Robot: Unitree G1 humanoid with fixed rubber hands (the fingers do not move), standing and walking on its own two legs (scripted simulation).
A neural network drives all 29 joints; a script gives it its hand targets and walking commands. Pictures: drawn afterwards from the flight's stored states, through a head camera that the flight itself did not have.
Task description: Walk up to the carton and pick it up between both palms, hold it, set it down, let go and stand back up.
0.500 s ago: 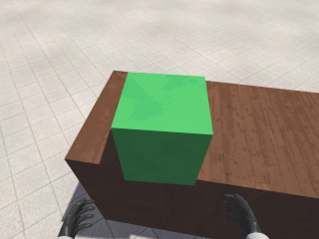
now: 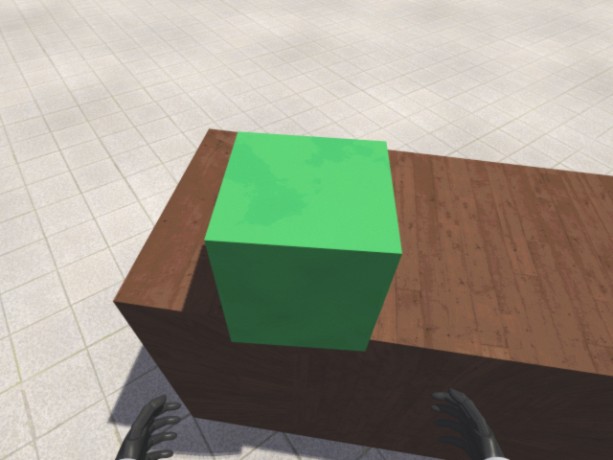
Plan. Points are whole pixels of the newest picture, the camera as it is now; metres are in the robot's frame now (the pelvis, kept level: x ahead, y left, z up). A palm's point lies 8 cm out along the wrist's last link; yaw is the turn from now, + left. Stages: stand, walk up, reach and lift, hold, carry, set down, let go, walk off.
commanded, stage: let go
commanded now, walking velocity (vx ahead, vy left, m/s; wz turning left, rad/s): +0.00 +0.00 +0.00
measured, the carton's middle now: (304, 246) +0.40 +0.01 +0.04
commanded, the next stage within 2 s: stand in 0.32 s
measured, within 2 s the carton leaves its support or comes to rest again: neither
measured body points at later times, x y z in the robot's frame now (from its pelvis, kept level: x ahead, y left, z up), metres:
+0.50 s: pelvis +0.00 +0.01 -0.01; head +0.01 +0.02 +0.44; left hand +0.14 +0.25 -0.10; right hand +0.13 -0.22 -0.12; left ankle +0.02 +0.13 -0.75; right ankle -0.04 -0.08 -0.75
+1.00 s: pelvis -0.02 +0.01 -0.01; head -0.03 +0.02 +0.44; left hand -0.02 +0.25 -0.15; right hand +0.02 -0.22 -0.15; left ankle +0.02 +0.13 -0.75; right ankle -0.04 -0.08 -0.75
